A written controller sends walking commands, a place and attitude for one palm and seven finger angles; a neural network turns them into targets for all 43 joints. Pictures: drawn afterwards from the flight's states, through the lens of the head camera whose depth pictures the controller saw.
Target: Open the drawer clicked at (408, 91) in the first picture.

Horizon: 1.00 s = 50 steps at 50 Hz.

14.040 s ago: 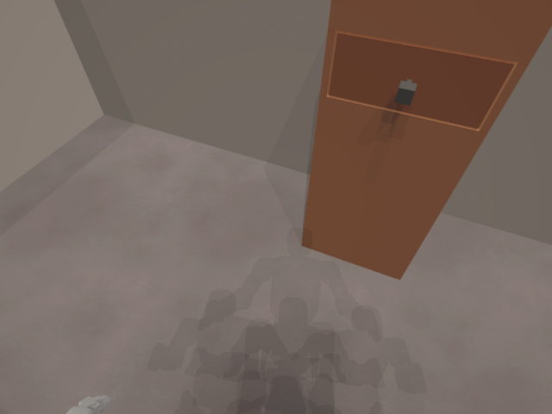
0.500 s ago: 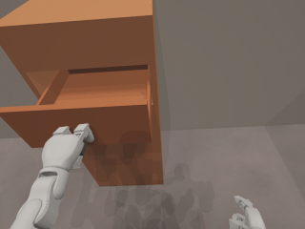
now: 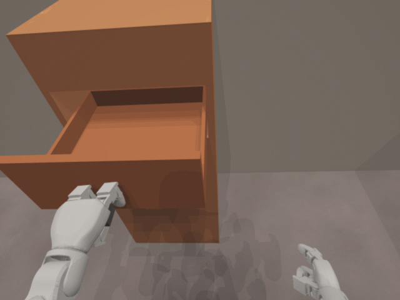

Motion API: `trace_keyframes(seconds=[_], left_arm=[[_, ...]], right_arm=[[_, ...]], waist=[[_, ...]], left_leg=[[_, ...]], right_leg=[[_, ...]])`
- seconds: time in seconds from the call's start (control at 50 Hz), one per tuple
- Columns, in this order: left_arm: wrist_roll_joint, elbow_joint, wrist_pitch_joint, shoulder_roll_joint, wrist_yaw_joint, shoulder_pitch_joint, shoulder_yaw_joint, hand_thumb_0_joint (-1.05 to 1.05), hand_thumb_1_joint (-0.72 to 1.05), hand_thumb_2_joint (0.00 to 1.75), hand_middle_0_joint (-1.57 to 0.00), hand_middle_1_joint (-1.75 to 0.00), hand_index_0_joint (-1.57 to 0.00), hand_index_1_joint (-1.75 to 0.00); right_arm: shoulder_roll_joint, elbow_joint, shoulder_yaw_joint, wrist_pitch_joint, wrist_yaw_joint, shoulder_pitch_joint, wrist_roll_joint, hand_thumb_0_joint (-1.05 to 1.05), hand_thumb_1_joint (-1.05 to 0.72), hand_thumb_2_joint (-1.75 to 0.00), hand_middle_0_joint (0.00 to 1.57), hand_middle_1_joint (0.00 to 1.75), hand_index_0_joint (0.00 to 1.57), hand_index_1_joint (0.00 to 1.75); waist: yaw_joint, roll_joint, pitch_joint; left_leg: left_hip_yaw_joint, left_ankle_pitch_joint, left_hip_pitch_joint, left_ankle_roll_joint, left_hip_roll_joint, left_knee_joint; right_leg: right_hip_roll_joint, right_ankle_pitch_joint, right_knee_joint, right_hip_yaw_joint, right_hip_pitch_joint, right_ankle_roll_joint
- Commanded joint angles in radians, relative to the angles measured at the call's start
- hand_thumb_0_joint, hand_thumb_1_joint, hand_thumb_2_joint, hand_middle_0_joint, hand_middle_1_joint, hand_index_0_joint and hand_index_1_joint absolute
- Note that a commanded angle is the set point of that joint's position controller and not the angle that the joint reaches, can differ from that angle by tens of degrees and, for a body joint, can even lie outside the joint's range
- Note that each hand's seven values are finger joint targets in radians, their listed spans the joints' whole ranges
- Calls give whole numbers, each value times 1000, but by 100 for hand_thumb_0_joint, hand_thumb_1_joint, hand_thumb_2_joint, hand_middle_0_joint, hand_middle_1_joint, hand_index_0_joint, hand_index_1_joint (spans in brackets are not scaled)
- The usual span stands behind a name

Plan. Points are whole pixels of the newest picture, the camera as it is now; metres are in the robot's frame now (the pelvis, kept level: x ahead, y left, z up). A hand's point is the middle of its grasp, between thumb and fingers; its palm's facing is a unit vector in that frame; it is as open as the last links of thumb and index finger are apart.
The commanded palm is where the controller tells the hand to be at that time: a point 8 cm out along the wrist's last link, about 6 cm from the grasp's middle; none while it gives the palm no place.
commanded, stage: pull the drawer open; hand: left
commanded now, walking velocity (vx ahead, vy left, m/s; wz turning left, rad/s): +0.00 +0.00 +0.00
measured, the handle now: (103, 204) +0.27 +0.23 +0.08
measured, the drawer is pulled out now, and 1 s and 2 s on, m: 0.24 0.30 0.29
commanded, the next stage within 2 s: open the thumb to release the handle in 0.90 s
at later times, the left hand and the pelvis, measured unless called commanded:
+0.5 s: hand (91, 250) +0.18 +0.22 +0.06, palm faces +0.03 -0.13 -0.99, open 6.9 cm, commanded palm +0.14 +0.23 +0.12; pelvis +0.00 +0.00 +0.00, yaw -1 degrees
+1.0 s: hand (86, 267) +0.16 +0.22 +0.06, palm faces +0.03 -0.13 -0.99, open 6.9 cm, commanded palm +0.14 +0.23 +0.12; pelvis +0.00 +0.00 -0.01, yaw -1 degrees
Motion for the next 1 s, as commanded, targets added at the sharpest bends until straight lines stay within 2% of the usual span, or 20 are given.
trace_keyframes(seconds=[0.0, 0.1, 0.14, 0.16, 0.2, 0.24, 0.3, 0.34, 0.4, 0.44, 0.46, 0.56, 0.72, 0.74, 0.78, 0.84, 0.86, 0.94, 0.96, 0.98], left_arm=[[-8, -226, 25, 197, 58, -107, 211, 0, 90, 90, -40, -135, -40, -135], [-21, -259, 20, 204, 45, -23, 228, 0, 90, 90, -40, -135, -40, -135], [-23, -287, 16, 232, 45, 54, 268, 0, 90, 90, -40, -135, -40, -135], [-23, -297, 16, 202, 44, 89, 241, 0, 90, 90, -40, -135, -40, -135], [-24, -317, 11, 198, 48, 84, 236, 0, 90, 90, -40, -135, -40, -135], [-20, -322, 8, 227, 57, 111, 278, 0, 90, 90, -40, -135, -40, -135], [-12, -341, -1, 202, 69, 134, 252, 0, 90, 90, -40, -135, -40, -135], [-16, -341, 2, 228, 77, 163, 288, 0, 90, 90, -40, -135, -40, -135], [-11, -371, -1, 188, 84, 204, 247, 0, 90, 90, -40, -135, -40, -135], [-19, -376, 4, 200, 88, 214, 265, 0, 90, 90, -40, -135, -40, -135], [-13, -406, 0, 181, 90, 208, 239, 0, 90, 90, -40, -135, -40, -135], [-22, -440, 7, 165, 96, 299, 219, 0, 90, 90, -40, -135, -40, -135], [-22, -475, 3, 174, 106, 402, 228, 0, 90, 90, -40, -135, -40, -135], [-23, -483, 7, 182, 109, 401, 238, 0, 90, 90, -40, -135, -40, -135], [-22, -485, 4, 160, 111, 416, 213, 0, 90, 90, -40, -135, -40, -135], [-22, -480, 10, 203, 120, 408, 261, 0, 90, 90, -40, -135, -40, -135], [-14, -477, 8, 186, 120, 400, 246, 0, 90, 90, -40, -135, -40, -135], [-25, -481, 8, 213, 126, 445, 281, 0, 90, 90, -40, -135, -40, -135], [-23, -478, 9, 190, 124, 457, 259, 0, 90, 90, -40, -135, -40, -135], [-4, -455, 2, 197, 127, 136, 235, 0, 90, 90, -40, -135, -40, -135]], right_arm=[[-88, -172, -25, -51, -7, -166, -3, 0, -90, -90, 20, 30, 20, 30], [-89, -180, -21, -53, -4, -173, -4, 0, -90, -90, 20, 30, 20, 30], [-93, -185, -22, -50, 3, -180, -6, 0, -90, -90, 20, 30, 20, 30], [-88, -192, -18, -50, 9, -178, -5, 0, -90, -90, 20, 30, 20, 30], [-92, -195, -21, -49, 13, -173, -7, 0, -90, -90, 20, 30, 20, 30], [-96, -195, -23, -47, 13, -171, -8, 0, -90, -90, 20, 30, 20, 30], [-93, -200, -26, -50, 18, -163, -12, 0, -90, -90, 20, 30, 20, 30], [-98, -200, -26, -45, 17, -167, -12, 0, -90, -90, 20, 30, 20, 30], [-94, -209, -28, -44, 26, -160, -13, 0, -90, -90, 20, 30, 20, 30], [-97, -210, -29, -41, 28, -160, -10, 0, -90, -90, 20, 30, 20, 30], [-96, -215, -27, -43, 31, -162, -13, 0, -90, -90, 20, 30, 20, 30], [-98, -235, -23, -41, 43, -151, -13, 0, -90, -90, 20, 30, 20, 30], [-103, -260, -20, -42, 50, -138, -14, 0, -90, -90, 20, 30, 20, 30], [-108, -261, -18, -40, 52, -148, -13, 0, -90, -90, 20, 30, 20, 30], [-102, -265, -17, -41, 57, -135, -15, 0, -90, -90, 20, 30, 20, 30], [-109, -267, -15, -41, 49, -144, -17, 0, -90, -90, 20, 30, 20, 30], [-100, -264, -11, -41, 51, -137, -17, 0, -90, -90, 20, 30, 20, 30], [-109, -268, -14, -40, 48, -139, -14, 0, -90, -90, 20, 30, 20, 30], [-101, -268, -10, -42, 51, -138, -15, 0, -90, -90, 20, 30, 20, 30], [-100, -222, -8, -30, 40, -139, -22, 0, -90, -90, 20, 30, 20, 30]], waist=[[37, -36, -166], [47, -48, -162], [63, -23, -175], [60, -29, -163], [48, -27, -143], [53, -30, -142], [50, -24, -147], [56, -31, -150], [53, -21, -151], [50, -36, -147], [50, -7, -148], [47, -33, -142], [54, -35, -137], [52, -13, -128], [48, -34, -106], [55, -27, -116], [52, -30, -110], [61, -23, -139], [60, -26, -122], [-12, -33, -70]], left_leg=[[25, 224, 230, 42, -56, -39], [33, 237, 223, 43, -57, -41], [38, 266, 223, 39, -60, -38], [38, 262, 212, 41, -59, -37], [37, 245, 210, 41, -57, -33], [33, 248, 216, 39, -53, -28], [33, 249, 216, 42, -52, -14], [30, 239, 209, 38, -53, -11], [28, 254, 207, 39, -49, -1], [24, 243, 206, 37, -46, 1], [25, 240, 211, 39, -44, 3], [22, 257, 199, 39, -38, 18], [18, 254, 190, 39, -32, 35], [12, 252, 194, 35, -30, 36], [9, 229, 182, 37, -29, 38], [10, 200, 177, 35, -32, 42], [9, 200, 175, 37, -31, 41], [13, 230, 169, 33, -33, 48], [15, 227, 162, 36, -34, 49], [-2, 158, 154, 36, -43, 47]], right_leg=[[28, 383, -114, -34, -95, -9], [22, 432, -119, -26, -70, -7], [21, 480, -118, -11, -42, -13], [18, 475, -109, -22, -51, -9], [20, 451, -113, -24, -75, -6], [24, 440, -119, -15, -78, -11], [21, 447, -104, -21, -97, -9], [23, 448, -106, -8, -89, -12], [21, 448, -88, -20, -108, -10], [25, 422, -93, -17, -113, -12], [21, 408, -88, -20, -127, -11], [21, 427, -74, -26, -134, -7], [21, 419, -68, -21, -150, -5], [26, 399, -72, -6, -159, -12], [23, 367, -68, -20, -177, -9], [25, 360, -76, -1, -174, -12], [22, 352, -69, -7, -184, -12], [23, 413, -64, 9, -152, -13], [18, 417, -59, -2, -158, -10], [19, 335, -64, -12, -229, -8]])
